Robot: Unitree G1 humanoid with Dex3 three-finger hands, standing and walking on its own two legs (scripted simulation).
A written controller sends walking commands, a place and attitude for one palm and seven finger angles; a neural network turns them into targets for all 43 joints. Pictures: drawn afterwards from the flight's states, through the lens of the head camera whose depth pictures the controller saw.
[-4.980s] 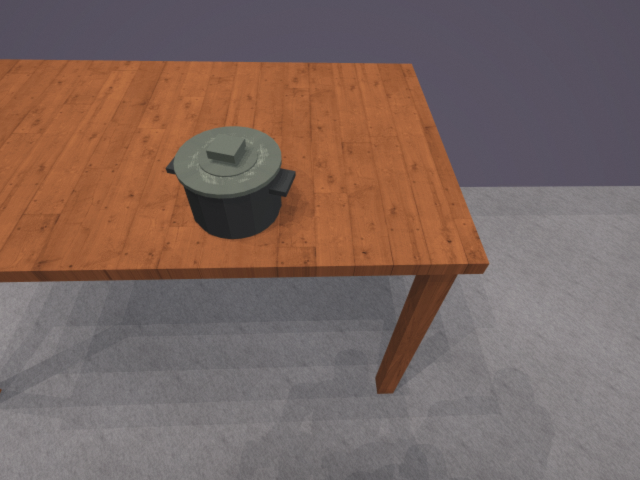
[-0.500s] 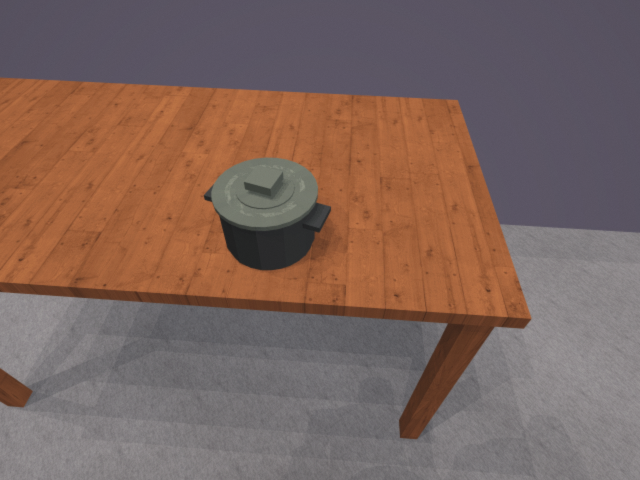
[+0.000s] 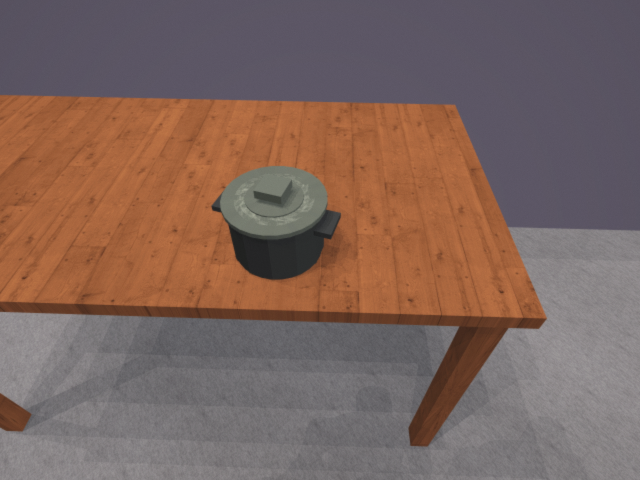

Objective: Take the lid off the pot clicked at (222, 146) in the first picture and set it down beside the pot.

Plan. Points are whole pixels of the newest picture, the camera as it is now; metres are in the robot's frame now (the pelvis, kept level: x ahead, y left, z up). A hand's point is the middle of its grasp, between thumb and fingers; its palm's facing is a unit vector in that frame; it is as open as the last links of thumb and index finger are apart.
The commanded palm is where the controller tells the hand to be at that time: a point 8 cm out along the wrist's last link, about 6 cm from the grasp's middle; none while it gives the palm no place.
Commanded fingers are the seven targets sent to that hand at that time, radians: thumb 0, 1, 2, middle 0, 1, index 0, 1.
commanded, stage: look again from close up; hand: left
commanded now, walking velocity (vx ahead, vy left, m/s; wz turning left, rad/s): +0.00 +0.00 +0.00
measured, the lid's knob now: (273, 188) +0.50 +0.09 +0.10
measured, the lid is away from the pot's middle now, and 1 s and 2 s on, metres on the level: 0.00 0.00 0.00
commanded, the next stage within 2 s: lift the closed hand beside the body in 0.64 s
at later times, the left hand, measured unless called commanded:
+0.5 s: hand out of the picture +0.01 +0.18 -0.18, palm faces +0.00 -0.98 -0.18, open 7.4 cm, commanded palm none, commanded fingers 0.00 0.90 0.90 -0.20 -0.30 -0.20 -0.30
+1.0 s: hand (183, 468) +0.16 +0.18 -0.06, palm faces +0.14 -0.95 -0.29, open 6.0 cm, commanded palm +0.11 +0.23 -0.02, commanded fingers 0.00 0.90 0.90 -0.82 -0.97 -0.82 -0.97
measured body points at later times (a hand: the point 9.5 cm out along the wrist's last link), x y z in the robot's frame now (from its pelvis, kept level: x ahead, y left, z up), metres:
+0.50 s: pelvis +0.02 +0.01 +0.01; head +0.04 +0.02 +0.46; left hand +0.02 +0.23 -0.16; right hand +0.06 -0.22 -0.14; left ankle +0.03 +0.08 -0.73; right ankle -0.05 -0.13 -0.73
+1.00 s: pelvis +0.01 -0.01 +0.01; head -0.02 -0.03 +0.46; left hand +0.15 +0.23 -0.04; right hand +0.16 -0.23 -0.10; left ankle +0.03 +0.08 -0.73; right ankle -0.04 -0.12 -0.73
